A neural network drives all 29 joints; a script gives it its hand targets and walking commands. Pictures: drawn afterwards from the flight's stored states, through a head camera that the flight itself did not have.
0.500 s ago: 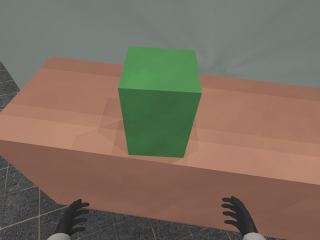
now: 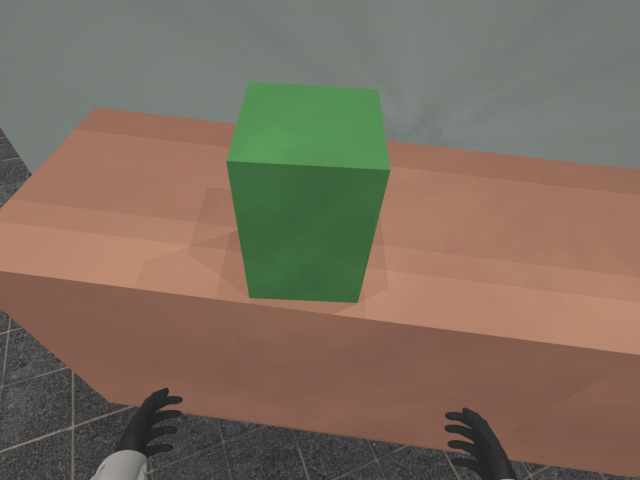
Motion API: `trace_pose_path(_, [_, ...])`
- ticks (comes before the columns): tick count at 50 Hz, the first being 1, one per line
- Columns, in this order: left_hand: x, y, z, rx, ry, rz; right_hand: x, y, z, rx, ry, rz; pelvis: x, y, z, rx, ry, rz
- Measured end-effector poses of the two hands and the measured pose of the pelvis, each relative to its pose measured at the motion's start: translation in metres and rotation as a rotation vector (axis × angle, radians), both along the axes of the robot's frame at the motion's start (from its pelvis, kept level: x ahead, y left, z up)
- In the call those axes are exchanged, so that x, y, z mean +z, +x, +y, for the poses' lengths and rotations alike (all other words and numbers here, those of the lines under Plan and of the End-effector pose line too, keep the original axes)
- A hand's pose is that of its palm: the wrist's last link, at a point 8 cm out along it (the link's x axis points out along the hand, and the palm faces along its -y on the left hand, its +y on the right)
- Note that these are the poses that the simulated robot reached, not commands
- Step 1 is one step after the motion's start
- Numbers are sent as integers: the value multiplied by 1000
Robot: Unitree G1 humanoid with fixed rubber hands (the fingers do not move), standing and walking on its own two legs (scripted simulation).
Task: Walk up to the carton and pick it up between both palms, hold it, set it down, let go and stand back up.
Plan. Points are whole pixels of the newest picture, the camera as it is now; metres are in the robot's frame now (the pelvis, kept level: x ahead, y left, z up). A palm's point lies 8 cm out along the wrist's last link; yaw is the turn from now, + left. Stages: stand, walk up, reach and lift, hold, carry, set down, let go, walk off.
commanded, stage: let go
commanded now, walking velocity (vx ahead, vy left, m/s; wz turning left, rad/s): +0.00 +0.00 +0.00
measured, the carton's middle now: (308, 202) +0.46 +0.03 +0.07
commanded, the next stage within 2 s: stand in 0.20 s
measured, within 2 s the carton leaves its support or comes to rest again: neither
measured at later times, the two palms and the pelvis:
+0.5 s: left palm out of the picture +0.13 +0.25 -0.11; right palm out of the picture +0.11 -0.24 -0.12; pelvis +0.02 +0.01 -0.01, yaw +1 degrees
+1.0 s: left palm out of the picture +0.03 +0.25 -0.13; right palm out of the picture +0.05 -0.21 -0.13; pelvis +0.00 +0.02 -0.01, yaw +1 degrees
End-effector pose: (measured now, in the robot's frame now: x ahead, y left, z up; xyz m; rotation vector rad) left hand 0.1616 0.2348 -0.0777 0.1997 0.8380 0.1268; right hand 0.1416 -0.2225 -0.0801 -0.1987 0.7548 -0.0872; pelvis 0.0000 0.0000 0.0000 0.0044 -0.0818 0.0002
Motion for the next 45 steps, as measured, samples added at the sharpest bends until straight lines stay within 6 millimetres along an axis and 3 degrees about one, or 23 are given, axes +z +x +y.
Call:
trace_pose_path(13, [-3,9,-5,-19,-3,-5,0,28,0,20,-1,-7,0,12,0,-1,-8,35])
trace_pose_path(19, [-19,-17,9,-16,16,50,-30,-6,-15,-29,-24,218,-5,17,2,6,-21,90])
trace_pose_path(24, [-31,-32,12,-3,7,99,-41,-32,-19,-58,-33,298,-9,21,6,10,-25,104])
trace_pose_path(34, [-37,-42,18,21,-7,86,-44,-62,-10,-78,-41,330,-11,12,14,18,-24,91])
trace_pose_path(40, [-46,-77,22,48,-27,179,-45,-82,-1,-73,-32,378,-8,5,18,20,-15,102])
trace_pose_path(45, [-50,-106,23,67,-24,243,-45,-81,7,-64,-17,369,-6,1,20,19,-12,93])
